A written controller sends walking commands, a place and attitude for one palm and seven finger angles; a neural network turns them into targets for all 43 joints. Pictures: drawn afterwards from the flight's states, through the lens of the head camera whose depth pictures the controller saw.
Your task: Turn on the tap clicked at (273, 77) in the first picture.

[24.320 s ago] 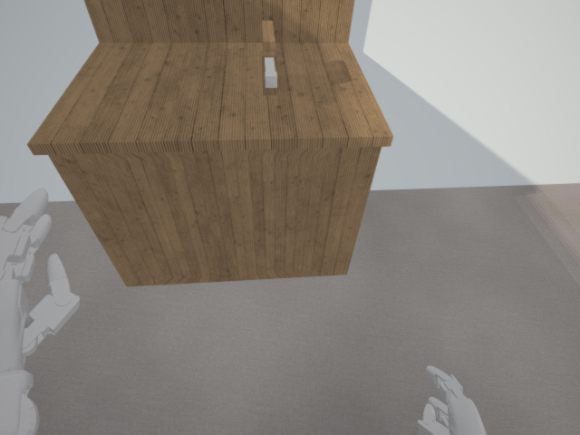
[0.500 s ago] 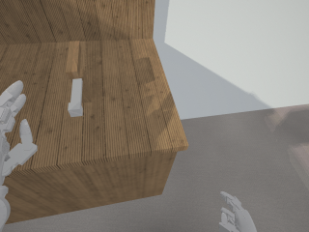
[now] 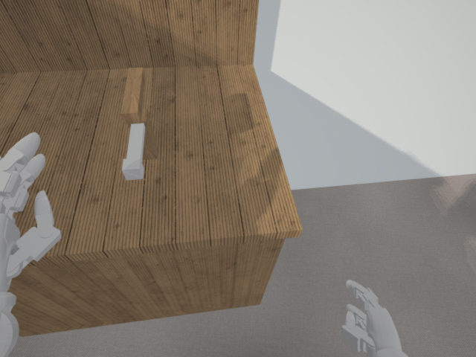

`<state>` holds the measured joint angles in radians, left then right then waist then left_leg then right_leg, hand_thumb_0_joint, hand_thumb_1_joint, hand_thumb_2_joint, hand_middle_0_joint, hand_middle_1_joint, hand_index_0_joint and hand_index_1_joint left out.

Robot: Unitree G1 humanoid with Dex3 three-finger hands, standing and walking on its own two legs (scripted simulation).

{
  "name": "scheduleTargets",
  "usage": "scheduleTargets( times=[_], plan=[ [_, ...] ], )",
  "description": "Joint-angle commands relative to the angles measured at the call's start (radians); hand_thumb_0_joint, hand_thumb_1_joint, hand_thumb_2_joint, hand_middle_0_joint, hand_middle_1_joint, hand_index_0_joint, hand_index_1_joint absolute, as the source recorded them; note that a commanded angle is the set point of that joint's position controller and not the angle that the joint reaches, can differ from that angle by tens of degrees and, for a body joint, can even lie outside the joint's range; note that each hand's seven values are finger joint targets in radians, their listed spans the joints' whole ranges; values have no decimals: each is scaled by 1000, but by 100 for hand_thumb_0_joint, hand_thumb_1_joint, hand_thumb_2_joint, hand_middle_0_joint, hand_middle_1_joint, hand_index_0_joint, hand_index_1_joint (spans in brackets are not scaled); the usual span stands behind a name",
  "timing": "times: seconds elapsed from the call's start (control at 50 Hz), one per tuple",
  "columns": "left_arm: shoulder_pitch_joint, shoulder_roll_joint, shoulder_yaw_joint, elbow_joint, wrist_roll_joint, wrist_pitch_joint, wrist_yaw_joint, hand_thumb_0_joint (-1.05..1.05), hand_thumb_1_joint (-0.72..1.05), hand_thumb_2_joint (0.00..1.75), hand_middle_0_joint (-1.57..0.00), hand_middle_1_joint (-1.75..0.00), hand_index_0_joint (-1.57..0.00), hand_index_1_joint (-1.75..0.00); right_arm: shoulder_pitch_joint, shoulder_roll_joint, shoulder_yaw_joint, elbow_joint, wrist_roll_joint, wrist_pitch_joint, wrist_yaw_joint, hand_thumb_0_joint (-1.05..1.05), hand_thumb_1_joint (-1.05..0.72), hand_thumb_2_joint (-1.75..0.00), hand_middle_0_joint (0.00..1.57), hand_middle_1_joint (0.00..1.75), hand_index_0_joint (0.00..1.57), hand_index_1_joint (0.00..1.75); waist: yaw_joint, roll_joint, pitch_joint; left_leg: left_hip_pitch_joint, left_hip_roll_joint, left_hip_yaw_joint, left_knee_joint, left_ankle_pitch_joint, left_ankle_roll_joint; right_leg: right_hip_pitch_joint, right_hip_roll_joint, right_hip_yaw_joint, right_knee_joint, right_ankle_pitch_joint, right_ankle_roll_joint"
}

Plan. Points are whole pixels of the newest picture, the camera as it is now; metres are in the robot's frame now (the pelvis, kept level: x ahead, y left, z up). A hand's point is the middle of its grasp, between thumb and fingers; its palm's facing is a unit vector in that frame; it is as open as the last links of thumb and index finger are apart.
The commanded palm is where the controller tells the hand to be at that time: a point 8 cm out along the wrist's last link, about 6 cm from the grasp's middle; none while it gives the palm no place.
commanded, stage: look again from close up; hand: left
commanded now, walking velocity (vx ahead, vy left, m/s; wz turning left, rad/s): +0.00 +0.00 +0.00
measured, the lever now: (133, 169) +0.38 +0.22 +0.09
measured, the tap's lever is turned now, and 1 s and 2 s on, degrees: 0 0 0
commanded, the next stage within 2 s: shuffle to correct the standing spot in 0.28 s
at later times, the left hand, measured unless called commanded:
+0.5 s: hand (50, 229) +0.21 +0.24 +0.17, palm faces +0.36 -0.87 -0.34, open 7.4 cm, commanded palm +0.16 +0.26 +0.18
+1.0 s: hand (141, 210) +0.25 +0.15 +0.17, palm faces +0.23 -0.90 -0.38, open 7.4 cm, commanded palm +0.20 +0.20 +0.18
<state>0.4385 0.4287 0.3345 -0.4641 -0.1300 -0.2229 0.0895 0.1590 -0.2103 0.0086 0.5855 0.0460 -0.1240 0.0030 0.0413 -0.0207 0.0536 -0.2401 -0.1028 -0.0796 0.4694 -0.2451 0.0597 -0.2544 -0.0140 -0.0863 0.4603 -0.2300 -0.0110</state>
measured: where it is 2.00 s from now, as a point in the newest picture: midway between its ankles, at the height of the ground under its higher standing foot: outside the picture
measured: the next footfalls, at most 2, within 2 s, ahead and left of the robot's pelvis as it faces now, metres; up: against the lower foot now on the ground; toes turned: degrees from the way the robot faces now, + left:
none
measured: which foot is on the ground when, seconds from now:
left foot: down 0.00-1.00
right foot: down 0.00-1.00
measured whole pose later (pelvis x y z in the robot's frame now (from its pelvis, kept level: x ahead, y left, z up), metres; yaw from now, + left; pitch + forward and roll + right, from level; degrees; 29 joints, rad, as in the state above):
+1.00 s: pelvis +0.00 -0.05 -0.01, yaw -7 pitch +0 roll -1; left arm 0.43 0.39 0.39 -0.53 -0.08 -0.20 0.08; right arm 0.21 -0.21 -0.01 0.55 0.00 -0.09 -0.01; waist -0.01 -0.03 0.04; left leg -0.26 0.04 0.00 0.63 -0.37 -0.01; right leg -0.29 0.13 -0.02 0.55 -0.27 -0.11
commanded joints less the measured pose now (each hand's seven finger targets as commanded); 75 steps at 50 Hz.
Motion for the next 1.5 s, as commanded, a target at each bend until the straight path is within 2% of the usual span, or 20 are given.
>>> scheduleTargets(
  times=[0.0, 0.02, 0.04, 0.06, 0.1, 0.14, 0.2, 0.24, 0.26, 0.38, 0.46, 0.58, 0.76, 0.9, 0.96, 1.06, 1.14, 1.18, 1.34, 1.48],
  plan=[
    [-517, 267, 278, 65, 108, -128, -25, 0, 90, 90, -20, -30, -20, -30, 26, -33, -2, -95, -34, -126, -6, 0, -90, -90, 20, 30, 20, 30, -12, -84, -266, 20, 113, -24, 15, 288, -34, 57, -114, 178, -81, 156, -76],
    [-270, 255, 257, 9, 81, -129, -17, 0, 90, 90, -20, -30, -20, -30, 26, -110, -44, -122, -41, -126, -13, 0, -90, -90, 20, 30, 20, 30, 15, -10, -212, 63, 133, -26, -1, 281, -58, 93, -97, 273, -122, 281, -64],
    [-232, 124, 146, 18, 67, -111, -13, 0, 90, 90, -20, -30, -20, -30, 41, -128, -48, -115, -31, -121, -6, 0, -90, -90, 20, 30, 20, 30, -12, 52, -250, 67, 131, -28, -44, 282, -66, 171, -99, 241, -78, 272, -60],
    [-191, 20, 50, -7, 55, -105, -21, 0, 90, 90, -20, -30, -20, -30, -9, -118, -51, -119, -13, -125, 9, 0, -90, -90, 20, 30, 20, 30, -14, 185, -273, 120, 148, -6, -47, 341, -60, 135, -71, 197, -25, 257, -45],
    [-167, 22, 13, -99, 64, -104, -19, 0, 90, 90, -20, -30, -20, -30, -1, -138, -56, -135, -22, -112, 25, 0, -90, -90, 20, 30, 20, 30, -7, 220, -237, 53, 187, -32, -76, 357, -56, 153, -54, 149, -8, 199, -26],
    [-112, 43, 18, -124, 72, -101, -8, 0, 90, 90, -20, -30, -20, -30, -9, -132, -51, -150, -23, -103, 31, 0, -90, -90, 20, 30, 20, 30, 0, 132, -188, -46, 188, -42, -110, 254, -49, 187, -49, 137, -11, 150, -16],
    [-71, 129, 134, -120, 69, -101, 18, 0, 90, 90, -20, -30, -20, -30, -32, -123, -46, -173, -22, -81, 13, 0, -90, -90, 20, 30, 20, 30, 2, -61, -160, -114, 170, -41, -126, 81, -46, 209, -53, 129, -39, 85, -11],
    [-75, 172, 202, -119, 58, -110, 23, 0, 90, 90, -20, -30, -20, -30, -48, -116, -44, -185, -24, -73, -7, 0, -90, -90, 20, 30, 20, 30, -2, -111, -139, -116, 156, -43, -124, 1, -38, 175, -64, 153, -83, 1, -11],
    [-106, 247, 273, -158, 60, -117, 31, 0, 90, 90, -20, -30, -20, -30, -63, -122, -44, -185, -24, -65, -15, 0, -90, -90, 20, 30, 20, 30, -6, -59, -133, -124, 157, -45, -125, -27, -34, 169, -64, 153, -81, -23, -12],
    [-172, 147, 166, -208, 63, -144, 9, 0, 90, 90, -20, -30, -20, -30, -44, -109, -31, -174, -27, -96, -28, 0, -90, -90, 20, 30, 20, 30, -14, 154, -129, -130, 171, -60, -158, -109, -14, 173, -47, 146, -62, -22, -14],
    [-176, 57, 75, -165, 67, -124, 7, 0, 90, 90, -20, -30, -20, -30, -23, -110, -42, -149, -19, -112, -15, 0, -90, -90, 20, 30, 20, 30, -14, 136, -128, -51, 216, -54, -168, -25, -35, 120, -9, 125, -8, 36, -7],
    [-262, 60, 71, -92, 78, -81, 11, 0, 90, 90, -20, -30, -20, -30, -22, -113, -57, -153, -21, -72, -4, 0, -90, -90, 20, 30, 20, 30, -16, 75, -84, -90, 296, -79, -154, -52, -18, 60, 15, 119, 60, 1, 1],
    [-157, 137, 165, -270, 61, -62, 8, 0, 90, 90, -20, -30, -20, -30, -42, -103, -55, -197, -38, -51, 3, 0, -90, -90, 20, 30, 20, 30, -16, 104, -167, 7, 217, 9, 12, 51, -23, 52, -20, 217, -27, 115, -49],
    [-58, 118, 170, -242, 39, -33, 5, 0, 90, 90, -20, -30, -20, -30, -2, -109, -69, -195, -37, -26, -13, 0, -90, -90, 20, 30, 20, 30, -42, 25, -219, 32, 199, 45, 148, 156, -34, 65, -73, 256, 3, 293, -87],
    [-23, 112, 177, -195, 38, -21, 10, 0, 90, 90, -20, -30, -20, -30, -15, -108, -64, -193, -30, -17, -19, 0, -90, -90, 20, 30, 20, 30, -46, 0, -209, 5, 157, 77, 200, 166, -46, 97, -120, 296, -20, 473, -83],
    [4, 134, 193, -235, 53, -44, 42, 0, 90, 90, -20, -30, -20, -30, -63, -97, -43, -182, -22, -10, -29, 0, -90, -90, 20, 30, 20, 30, -28, 29, -201, -25, 128, 66, 112, 115, -41, 188, -155, 288, -43, 633, 3],
    [6, 122, 166, -276, 60, -56, 53, 0, 90, 90, -20, -30, -20, -30, -64, -105, -43, -178, -25, -14, -38, 0, -90, -90, 20, 30, 20, 30, -19, 51, -221, 21, 152, 56, 43, 211, -26, 215, -118, 236, -52, 554, 51],
    [0, 120, 161, -276, 66, -52, 56, 0, 90, 90, -20, -30, -20, -30, -59, -106, -44, -171, -27, -16, -43, 0, -90, -90, 20, 30, 20, 30, -21, 51, -242, 56, 163, 50, 34, 255, -28, 215, -109, 217, -47, 528, 39],
    [-43, 69, 98, -140, 69, -12, 41, 0, 90, 90, -20, -30, -20, -30, -39, -114, -43, -163, -26, -6, -49, 0, -90, -90, 20, 30, 20, 30, -28, -15, -123, 55, 158, 17, -47, 17, -19, 52, -88, 256, -209, -34, -1],
    [-197, 64, 53, -148, 95, -4, 40, 0, 90, 90, -20, -30, -20, -30, -49, -113, -28, -165, -35, -9, -56, 0, -90, -90, 20, 30, 20, 30, -30, 48, -57, -5, 169, -19, -171, -129, -12, 43, -46, 204, -217, -169, -5]
  ],
)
